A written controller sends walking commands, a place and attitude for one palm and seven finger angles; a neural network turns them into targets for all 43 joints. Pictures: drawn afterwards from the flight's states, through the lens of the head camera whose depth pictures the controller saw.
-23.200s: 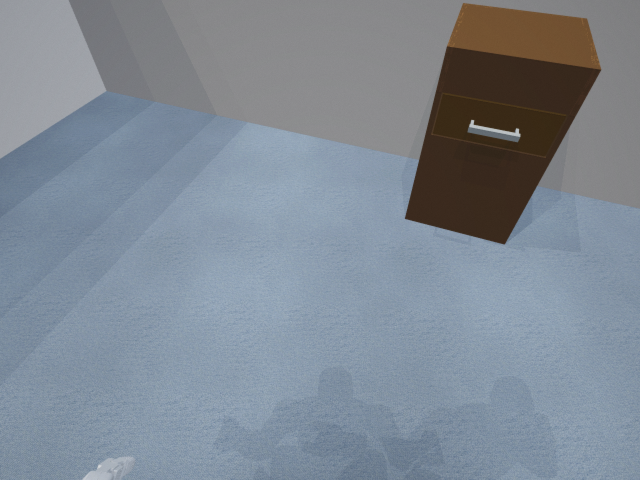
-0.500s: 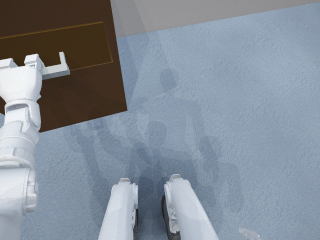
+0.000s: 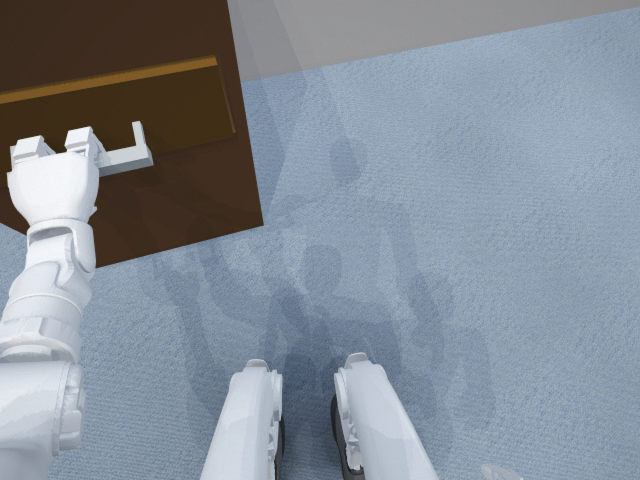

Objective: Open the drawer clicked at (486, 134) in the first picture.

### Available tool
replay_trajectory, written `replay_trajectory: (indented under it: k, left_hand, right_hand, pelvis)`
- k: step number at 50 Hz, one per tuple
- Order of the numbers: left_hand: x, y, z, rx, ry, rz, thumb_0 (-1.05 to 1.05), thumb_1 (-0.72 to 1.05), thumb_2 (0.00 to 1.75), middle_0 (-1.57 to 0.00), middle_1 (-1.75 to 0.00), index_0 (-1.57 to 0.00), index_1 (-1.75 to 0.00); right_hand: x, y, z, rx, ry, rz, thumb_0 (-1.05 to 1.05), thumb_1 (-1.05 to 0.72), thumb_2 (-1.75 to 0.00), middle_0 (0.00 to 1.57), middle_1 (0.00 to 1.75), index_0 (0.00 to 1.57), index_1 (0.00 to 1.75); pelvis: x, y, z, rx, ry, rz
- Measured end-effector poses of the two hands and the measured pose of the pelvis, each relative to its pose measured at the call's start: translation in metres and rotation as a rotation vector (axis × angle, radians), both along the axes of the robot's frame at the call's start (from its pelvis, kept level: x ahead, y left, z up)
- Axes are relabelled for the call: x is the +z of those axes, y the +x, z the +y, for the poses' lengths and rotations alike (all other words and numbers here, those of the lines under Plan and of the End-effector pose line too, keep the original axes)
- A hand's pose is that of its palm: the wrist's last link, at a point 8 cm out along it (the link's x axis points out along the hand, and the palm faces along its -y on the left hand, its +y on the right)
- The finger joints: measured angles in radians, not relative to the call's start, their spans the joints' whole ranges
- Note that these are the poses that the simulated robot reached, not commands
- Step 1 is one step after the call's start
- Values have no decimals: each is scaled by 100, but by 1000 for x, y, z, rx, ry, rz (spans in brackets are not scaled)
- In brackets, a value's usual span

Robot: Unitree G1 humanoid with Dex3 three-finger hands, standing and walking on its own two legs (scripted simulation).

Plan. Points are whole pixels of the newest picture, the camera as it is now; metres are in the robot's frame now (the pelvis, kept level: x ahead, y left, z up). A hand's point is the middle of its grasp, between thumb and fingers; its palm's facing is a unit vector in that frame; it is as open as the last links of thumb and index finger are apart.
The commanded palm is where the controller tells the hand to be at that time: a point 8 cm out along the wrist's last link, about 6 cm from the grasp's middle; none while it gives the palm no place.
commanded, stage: pull the drawer open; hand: left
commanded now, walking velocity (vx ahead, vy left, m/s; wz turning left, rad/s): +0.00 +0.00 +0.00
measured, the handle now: (81, 155) +0.51 +0.31 -0.05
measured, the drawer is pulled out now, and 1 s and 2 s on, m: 0.01 0.07 0.13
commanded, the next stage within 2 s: none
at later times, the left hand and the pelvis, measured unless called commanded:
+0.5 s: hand (85, 223) +0.42 +0.30 -0.08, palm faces -0.03 -0.06 -1.00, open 5.5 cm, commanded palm +0.40 +0.28 -0.03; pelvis +0.01 +0.00 +0.01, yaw +1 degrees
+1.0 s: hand (88, 245) +0.39 +0.29 -0.08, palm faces -0.04 -0.06 -1.00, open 5.6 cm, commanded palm +0.37 +0.27 -0.03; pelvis +0.01 +0.00 +0.01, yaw +1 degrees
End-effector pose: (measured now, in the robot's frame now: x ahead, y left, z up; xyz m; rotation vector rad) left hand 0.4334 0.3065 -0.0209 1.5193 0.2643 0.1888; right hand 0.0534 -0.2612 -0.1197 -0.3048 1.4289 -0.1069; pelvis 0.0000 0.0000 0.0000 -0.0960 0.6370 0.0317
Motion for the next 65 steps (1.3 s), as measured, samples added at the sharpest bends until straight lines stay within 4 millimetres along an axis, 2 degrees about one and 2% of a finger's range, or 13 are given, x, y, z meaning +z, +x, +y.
replay_trajectory:
  k: [14,22,48,65]
  left_hand:
    - [0,-14,-4,-8,-8,-10,1,76,80,-32,-135,-37,-135]
    - [0,-24,-7,-7,-18,-8,1,75,79,-32,-135,-38,-135]
    - [1,-55,-17,2,-8,0,1,75,79,-32,-135,-38,-135]
    - [0,-75,-23,-1,-9,-16,1,75,80,-32,-135,-38,-135]
  right_hand:
    - [1,42,3,39,18,-52,0,-91,-90,21,30,20,30]
    - [5,57,3,54,21,-80,0,-91,-90,21,30,20,30]
    - [2,54,3,48,49,-97,0,-91,-90,20,30,20,30]
    - [2,73,5,68,57,-157,0,-91,-90,20,30,20,30]
  pelvis:
    - [7,11,1,6,7,-6]
    - [11,14,0,6,13,-16]
    - [13,8,-4,6,28,-37]
    - [13,7,-5,6,33,-49]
